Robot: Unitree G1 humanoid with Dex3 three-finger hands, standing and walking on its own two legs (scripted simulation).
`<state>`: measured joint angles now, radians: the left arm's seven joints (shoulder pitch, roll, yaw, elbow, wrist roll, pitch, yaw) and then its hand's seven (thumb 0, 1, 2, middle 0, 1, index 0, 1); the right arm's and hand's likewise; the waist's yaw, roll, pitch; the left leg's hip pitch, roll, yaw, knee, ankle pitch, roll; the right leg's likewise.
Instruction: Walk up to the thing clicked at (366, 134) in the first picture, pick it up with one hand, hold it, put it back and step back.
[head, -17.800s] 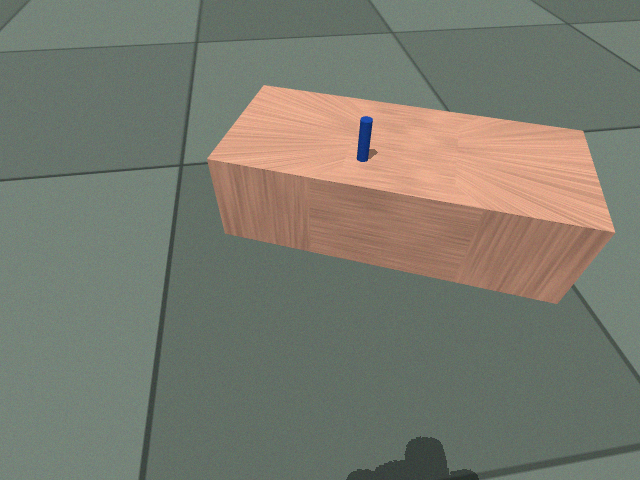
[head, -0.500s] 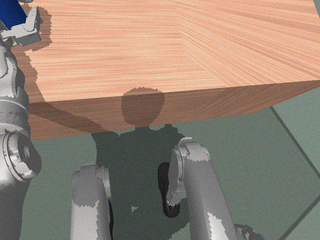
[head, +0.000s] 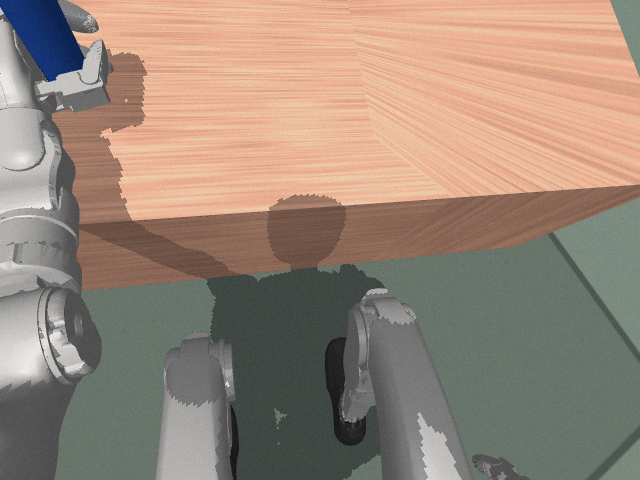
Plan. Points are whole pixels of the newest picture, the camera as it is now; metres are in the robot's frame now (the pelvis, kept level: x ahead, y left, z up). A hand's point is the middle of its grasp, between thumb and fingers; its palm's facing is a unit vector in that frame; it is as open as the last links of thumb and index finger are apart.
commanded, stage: settle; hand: left
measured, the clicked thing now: (47, 36) +0.58 +0.19 +0.05
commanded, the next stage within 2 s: lift in 1.02 s
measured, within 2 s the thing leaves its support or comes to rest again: neither
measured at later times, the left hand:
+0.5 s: hand (66, 19) +0.58 +0.17 +0.07, palm faces +0.16 -0.99 -0.06, open 5.2 cm
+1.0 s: hand (70, 13) +0.57 +0.16 +0.09, palm faces +0.16 -0.99 -0.06, open 5.2 cm
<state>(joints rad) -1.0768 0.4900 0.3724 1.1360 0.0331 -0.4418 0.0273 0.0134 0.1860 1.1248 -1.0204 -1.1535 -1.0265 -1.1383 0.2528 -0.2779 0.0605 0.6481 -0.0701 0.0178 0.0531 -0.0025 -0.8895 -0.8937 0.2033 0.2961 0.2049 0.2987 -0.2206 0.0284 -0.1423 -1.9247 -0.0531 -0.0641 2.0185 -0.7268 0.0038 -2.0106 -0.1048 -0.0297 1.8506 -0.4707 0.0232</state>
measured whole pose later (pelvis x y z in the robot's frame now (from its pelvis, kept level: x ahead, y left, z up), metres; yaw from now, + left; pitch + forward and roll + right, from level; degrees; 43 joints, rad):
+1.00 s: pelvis +0.02 -0.01 +0.09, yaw +0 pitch +35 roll -3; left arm -0.96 0.42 0.35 1.14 0.00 -0.51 0.05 0.02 0.19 1.14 -1.02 -1.18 -1.02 -1.15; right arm 0.25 -0.26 0.04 0.67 -0.07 -0.01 0.04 0.00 -0.88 -0.89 0.20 0.30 0.20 0.30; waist -0.20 0.02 -0.16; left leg -1.63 -0.02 -0.06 1.73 -0.70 -0.01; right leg -1.73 -0.08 -0.04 1.59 -0.47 0.01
